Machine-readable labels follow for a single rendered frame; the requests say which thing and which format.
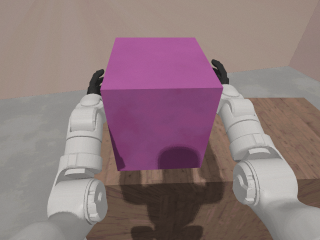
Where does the robot right upper arm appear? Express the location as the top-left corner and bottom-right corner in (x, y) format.
(232, 158), (320, 240)

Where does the robot right hand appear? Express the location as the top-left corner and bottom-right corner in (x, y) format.
(211, 59), (229, 85)

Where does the robot left upper arm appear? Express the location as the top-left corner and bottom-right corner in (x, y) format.
(9, 178), (108, 240)

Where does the carton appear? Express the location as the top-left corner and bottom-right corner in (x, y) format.
(100, 37), (224, 171)

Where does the pedestal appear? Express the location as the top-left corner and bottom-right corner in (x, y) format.
(78, 97), (320, 240)

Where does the left robot forearm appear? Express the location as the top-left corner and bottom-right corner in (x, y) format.
(47, 93), (107, 218)

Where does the robot left hand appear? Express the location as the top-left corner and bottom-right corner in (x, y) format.
(86, 69), (105, 96)

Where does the right robot forearm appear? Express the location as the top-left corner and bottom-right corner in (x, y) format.
(216, 84), (298, 195)

